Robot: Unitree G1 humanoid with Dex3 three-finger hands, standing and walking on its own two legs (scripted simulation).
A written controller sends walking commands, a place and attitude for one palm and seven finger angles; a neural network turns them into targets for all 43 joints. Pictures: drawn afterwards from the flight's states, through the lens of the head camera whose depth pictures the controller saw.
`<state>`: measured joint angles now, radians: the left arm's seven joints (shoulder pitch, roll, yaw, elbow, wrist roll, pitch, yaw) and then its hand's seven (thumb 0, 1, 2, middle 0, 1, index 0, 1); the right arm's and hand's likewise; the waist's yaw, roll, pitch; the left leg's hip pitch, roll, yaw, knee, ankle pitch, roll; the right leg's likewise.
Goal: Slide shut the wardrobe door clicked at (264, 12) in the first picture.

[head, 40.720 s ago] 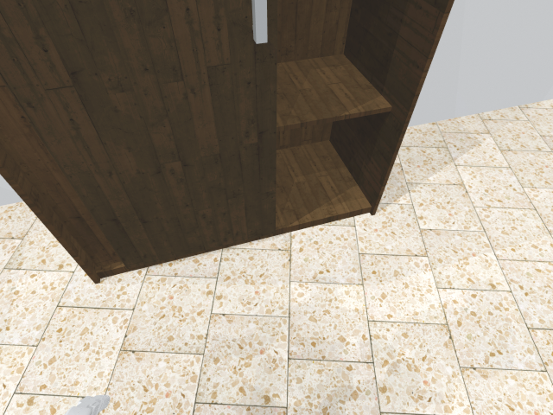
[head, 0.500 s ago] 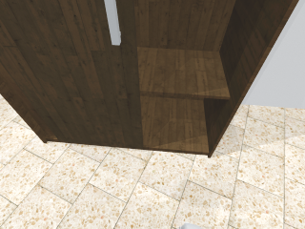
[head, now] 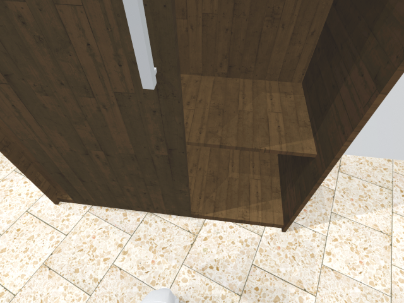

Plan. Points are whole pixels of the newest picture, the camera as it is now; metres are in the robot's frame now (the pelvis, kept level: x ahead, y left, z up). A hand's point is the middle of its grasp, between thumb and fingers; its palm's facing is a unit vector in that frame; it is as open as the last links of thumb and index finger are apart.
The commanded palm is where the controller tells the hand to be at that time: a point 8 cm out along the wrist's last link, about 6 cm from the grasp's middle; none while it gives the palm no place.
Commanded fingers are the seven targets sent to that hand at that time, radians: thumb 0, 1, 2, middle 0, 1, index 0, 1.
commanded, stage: come to a stop and stand still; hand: left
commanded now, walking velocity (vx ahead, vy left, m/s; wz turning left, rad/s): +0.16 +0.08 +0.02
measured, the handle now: (140, 18) +0.56 +0.17 +0.26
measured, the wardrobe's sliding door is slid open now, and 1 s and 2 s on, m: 0.48 0.48 0.48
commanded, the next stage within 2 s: none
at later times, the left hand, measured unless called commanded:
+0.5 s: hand (117, 301) +0.14 +0.21 -0.19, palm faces +0.00 -0.97 -0.23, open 7.3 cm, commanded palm none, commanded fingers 0.00 0.90 0.90 -0.20 -0.30 -0.20 -0.30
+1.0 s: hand out of the picture +0.12 +0.24 -0.18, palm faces -0.02 -0.97 -0.23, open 7.4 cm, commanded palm none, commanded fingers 0.00 0.90 0.90 -0.20 -0.30 -0.20 -0.30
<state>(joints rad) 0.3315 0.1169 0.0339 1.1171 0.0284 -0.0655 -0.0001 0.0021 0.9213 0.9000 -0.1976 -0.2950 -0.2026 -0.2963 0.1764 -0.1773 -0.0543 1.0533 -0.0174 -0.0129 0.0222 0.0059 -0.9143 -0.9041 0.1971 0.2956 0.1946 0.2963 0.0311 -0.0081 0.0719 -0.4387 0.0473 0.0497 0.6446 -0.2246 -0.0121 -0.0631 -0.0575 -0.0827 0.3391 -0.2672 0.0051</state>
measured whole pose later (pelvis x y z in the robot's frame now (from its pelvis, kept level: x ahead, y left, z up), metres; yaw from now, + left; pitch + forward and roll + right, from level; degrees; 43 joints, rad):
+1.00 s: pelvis +0.05 +0.05 -0.01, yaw -2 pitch -2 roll +0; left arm 0.25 0.18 -0.01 0.97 0.02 0.01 0.03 0.00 0.91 0.90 -0.20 -0.29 -0.20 -0.30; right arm 0.27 -0.18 -0.01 0.98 -0.02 0.01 -0.01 0.01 -0.94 -0.90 0.20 0.30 0.20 0.30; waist -0.01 0.02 0.02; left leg -0.27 -0.02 0.06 0.54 -0.25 0.04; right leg -0.27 -0.02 0.01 0.55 -0.26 0.01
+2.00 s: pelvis +0.10 +0.05 -0.01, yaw -2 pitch -1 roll +0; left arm 0.27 0.16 -0.01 1.12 0.01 -0.02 0.03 0.00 0.91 0.90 -0.19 -0.29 -0.20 -0.30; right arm 0.27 -0.15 0.02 1.15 -0.01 -0.03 -0.03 0.01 -0.91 -0.90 0.20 0.30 0.20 0.30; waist 0.00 -0.01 0.02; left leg -0.17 -0.02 0.06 0.43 -0.25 0.04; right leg -0.17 -0.03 0.01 0.45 -0.27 0.02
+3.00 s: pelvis +0.10 +0.04 -0.01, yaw -1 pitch -1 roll +0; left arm 0.42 0.15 0.00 0.76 -0.05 0.10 0.06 0.02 0.93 0.90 -0.20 -0.30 -0.20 -0.30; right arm 0.32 -0.15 0.03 1.06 0.02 -0.07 -0.05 0.02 -0.92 -0.90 0.20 0.30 0.20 0.30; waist 0.01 0.00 0.04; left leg -0.17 0.00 0.04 0.45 -0.26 0.01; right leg -0.16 0.00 -0.01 0.45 -0.27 0.00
